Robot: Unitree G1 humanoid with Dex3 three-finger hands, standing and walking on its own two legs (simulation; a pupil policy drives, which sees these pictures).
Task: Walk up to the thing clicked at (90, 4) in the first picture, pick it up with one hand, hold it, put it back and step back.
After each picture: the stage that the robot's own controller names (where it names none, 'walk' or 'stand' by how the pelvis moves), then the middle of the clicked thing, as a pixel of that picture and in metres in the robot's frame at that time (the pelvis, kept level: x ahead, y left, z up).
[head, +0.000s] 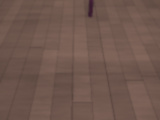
stand; (90, 8) +2.20 -0.16 -0.65
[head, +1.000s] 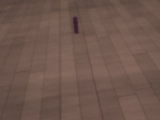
walk; (75, 25) +2.06 +0.19 -0.63
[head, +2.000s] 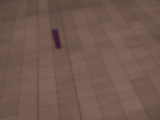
walk; (56, 39) +1.45 +0.39 -0.65
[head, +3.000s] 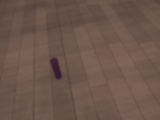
walk; (56, 69) +1.01 +0.32 -0.65
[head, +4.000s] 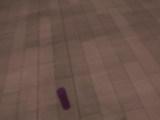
walk; (64, 99) +0.68 +0.24 -0.65
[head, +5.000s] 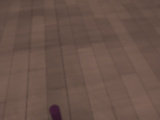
stand; (56, 116) +0.50 +0.21 -0.63
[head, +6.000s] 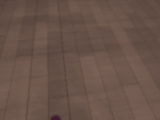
stand; out of the picture +0.47 +0.18 -0.65
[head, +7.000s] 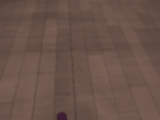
stand; out of the picture +0.47 +0.14 -0.65
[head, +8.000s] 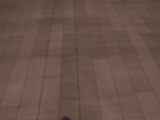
stand; out of the picture +0.47 +0.14 -0.65
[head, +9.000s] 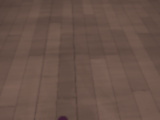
stand; out of the picture +0.47 +0.14 -0.66
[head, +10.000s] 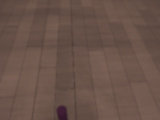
stand; (62, 117) +0.51 +0.14 -0.65
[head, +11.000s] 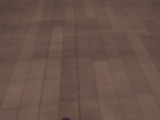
stand; out of the picture +0.48 +0.14 -0.66
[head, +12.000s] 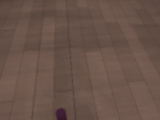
stand; out of the picture +0.50 +0.16 -0.65
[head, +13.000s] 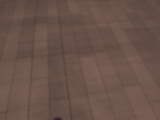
stand; out of the picture +0.46 +0.16 -0.66
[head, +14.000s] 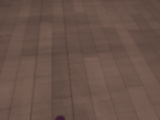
stand; out of the picture +0.47 +0.14 -0.66
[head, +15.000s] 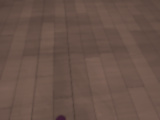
stand; out of the picture +0.47 +0.14 -0.66
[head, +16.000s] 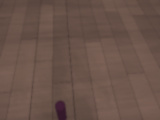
go down; (61, 112) +0.49 +0.13 -0.64
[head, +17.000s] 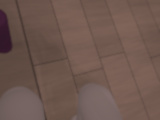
go down; (0, 34) +0.53 +0.26 -0.24
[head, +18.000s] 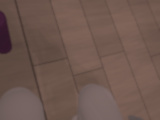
close in; out of the picture +0.53 +0.27 -0.24
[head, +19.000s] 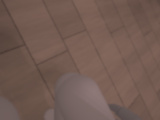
close in; out of the picture +0.50 +0.32 -0.17
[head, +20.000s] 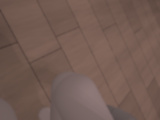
lift; out of the picture +0.48 +0.32 -0.17
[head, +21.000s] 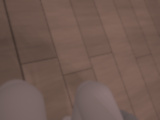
lift; out of the picture +0.36 +0.28 -0.13
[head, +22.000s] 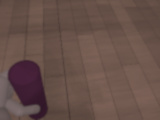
lift; (32, 95) +0.31 +0.15 +0.05
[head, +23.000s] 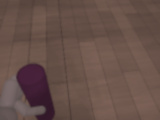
hold; (39, 97) +0.31 +0.14 +0.02
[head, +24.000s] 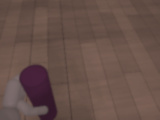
crouch; (42, 97) +0.31 +0.13 +0.02
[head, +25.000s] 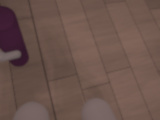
crouch; (11, 43) +0.47 +0.19 -0.04
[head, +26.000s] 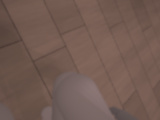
lower; out of the picture +0.46 +0.31 -0.19
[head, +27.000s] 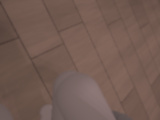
lower; out of the picture +0.46 +0.34 -0.18
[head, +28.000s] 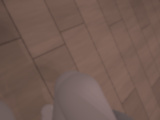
lower; out of the picture +0.46 +0.33 -0.18
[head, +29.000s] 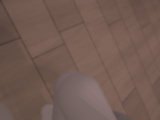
lower; out of the picture +0.46 +0.33 -0.17
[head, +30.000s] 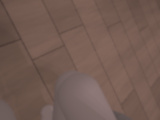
loosen; out of the picture +0.46 +0.32 -0.18
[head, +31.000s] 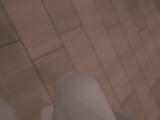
withdraw; out of the picture +0.46 +0.32 -0.18
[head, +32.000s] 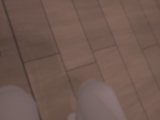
stand; out of the picture +0.47 +0.28 -0.21
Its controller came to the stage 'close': yes
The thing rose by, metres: 0.67
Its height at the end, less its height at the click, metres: +0.00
